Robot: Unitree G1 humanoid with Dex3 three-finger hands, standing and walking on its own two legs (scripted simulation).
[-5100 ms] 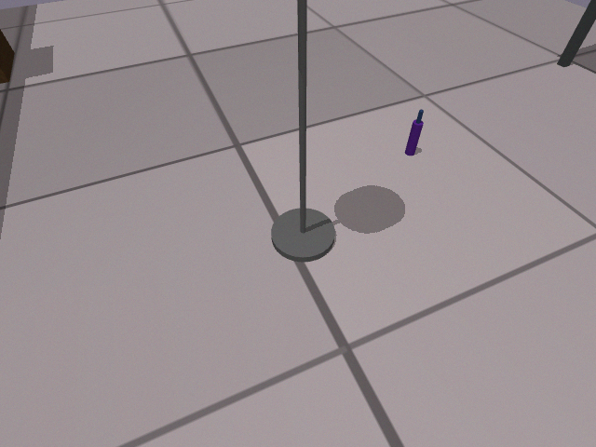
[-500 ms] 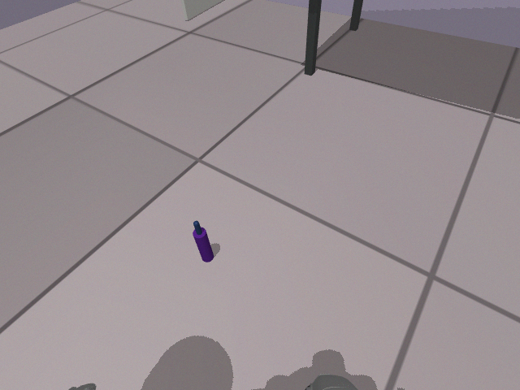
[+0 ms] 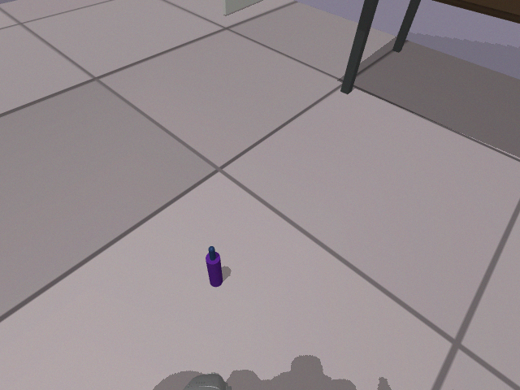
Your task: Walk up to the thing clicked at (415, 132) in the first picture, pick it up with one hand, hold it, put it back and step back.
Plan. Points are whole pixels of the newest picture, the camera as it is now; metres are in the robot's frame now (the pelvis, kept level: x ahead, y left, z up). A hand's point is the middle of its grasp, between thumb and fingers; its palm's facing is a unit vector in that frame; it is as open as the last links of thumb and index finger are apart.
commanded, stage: walk up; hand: left
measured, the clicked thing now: (214, 265) +0.61 +0.19 -0.62
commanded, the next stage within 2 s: none
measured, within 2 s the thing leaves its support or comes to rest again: neither
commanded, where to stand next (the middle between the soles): +0.27 -0.02 m, yaw -2 degrees
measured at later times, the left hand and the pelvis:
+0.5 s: hand (130, 327) +0.23 +0.26 -0.12, palm faces -0.08 -0.90 -0.42, open 7.3 cm; pelvis +0.14 -0.02 +0.00, yaw -2 degrees
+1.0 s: hand (141, 311) +0.27 +0.26 -0.15, palm faces -0.03 -0.95 -0.31, open 7.3 cm; pelvis +0.19 +0.00 +0.01, yaw -1 degrees
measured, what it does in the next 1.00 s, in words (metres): walks ahead: right foot, then left foot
